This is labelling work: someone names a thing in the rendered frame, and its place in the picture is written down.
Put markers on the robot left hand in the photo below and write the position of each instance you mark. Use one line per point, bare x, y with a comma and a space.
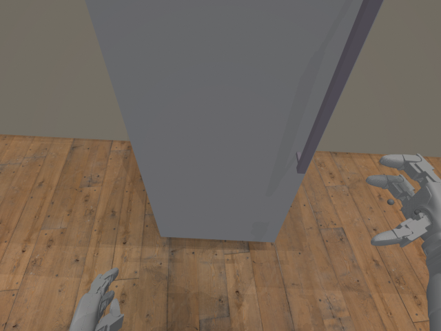
91, 306

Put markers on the robot right hand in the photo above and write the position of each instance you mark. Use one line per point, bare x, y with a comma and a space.
427, 199

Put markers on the right robot forearm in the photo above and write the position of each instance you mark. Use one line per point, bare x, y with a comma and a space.
432, 250

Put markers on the handle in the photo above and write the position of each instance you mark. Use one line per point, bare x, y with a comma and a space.
361, 27

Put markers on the fridge door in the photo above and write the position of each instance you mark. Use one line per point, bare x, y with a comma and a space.
217, 97

